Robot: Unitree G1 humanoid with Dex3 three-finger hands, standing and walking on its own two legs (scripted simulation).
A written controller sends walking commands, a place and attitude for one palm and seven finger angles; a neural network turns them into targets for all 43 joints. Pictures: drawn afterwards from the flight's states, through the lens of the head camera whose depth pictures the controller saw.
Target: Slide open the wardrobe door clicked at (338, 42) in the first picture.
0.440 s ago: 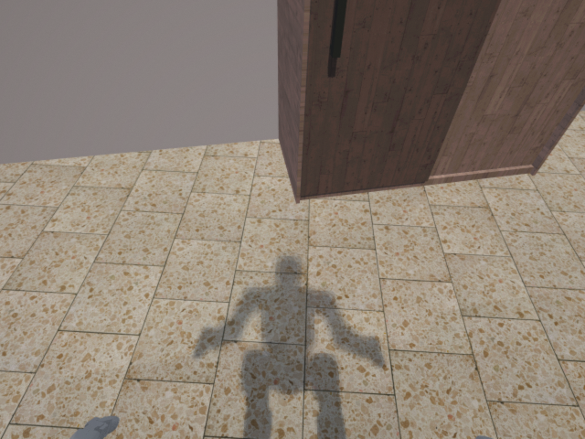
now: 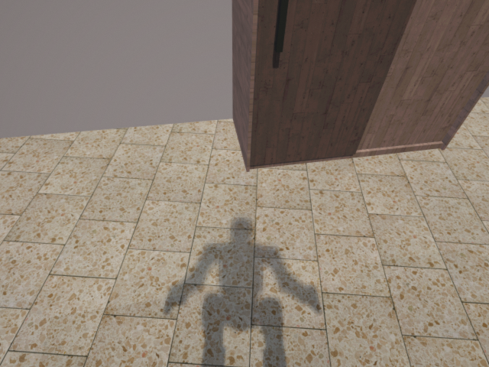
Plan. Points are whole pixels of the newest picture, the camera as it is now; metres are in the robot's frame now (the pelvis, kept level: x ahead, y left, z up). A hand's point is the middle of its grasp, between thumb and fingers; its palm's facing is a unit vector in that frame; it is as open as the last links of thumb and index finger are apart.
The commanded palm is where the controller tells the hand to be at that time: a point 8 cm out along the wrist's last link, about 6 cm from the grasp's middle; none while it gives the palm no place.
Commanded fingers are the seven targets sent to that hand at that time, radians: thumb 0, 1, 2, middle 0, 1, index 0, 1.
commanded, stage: stand and wait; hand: left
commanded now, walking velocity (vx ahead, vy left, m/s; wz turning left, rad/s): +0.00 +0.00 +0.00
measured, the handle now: (281, 7) +1.28 -0.05 +0.12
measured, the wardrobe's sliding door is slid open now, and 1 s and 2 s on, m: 0.00 0.00 0.00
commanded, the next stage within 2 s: look at it before walking up in 0.54 s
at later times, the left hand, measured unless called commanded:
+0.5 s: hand out of the picture +0.06 +0.23 -0.15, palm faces -0.04 -0.94 -0.34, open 7.4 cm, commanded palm none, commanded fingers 0.00 0.90 0.90 -0.20 -0.30 -0.20 -0.30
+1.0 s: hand out of the picture +0.07 +0.23 -0.15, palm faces -0.04 -0.94 -0.34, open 7.4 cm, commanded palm none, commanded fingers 0.00 0.90 0.90 -0.20 -0.30 -0.20 -0.30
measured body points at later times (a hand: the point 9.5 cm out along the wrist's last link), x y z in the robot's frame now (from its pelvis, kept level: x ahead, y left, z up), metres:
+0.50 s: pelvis -0.02 -0.01 +0.00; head -0.02 -0.01 +0.45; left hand +0.06 +0.28 -0.13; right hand +0.05 -0.31 -0.13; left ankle -0.01 +0.11 -0.74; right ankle -0.01 -0.14 -0.74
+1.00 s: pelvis -0.01 -0.01 +0.00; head -0.01 -0.01 +0.45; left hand +0.07 +0.28 -0.13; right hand +0.07 -0.31 -0.13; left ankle -0.01 +0.11 -0.74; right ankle -0.01 -0.14 -0.74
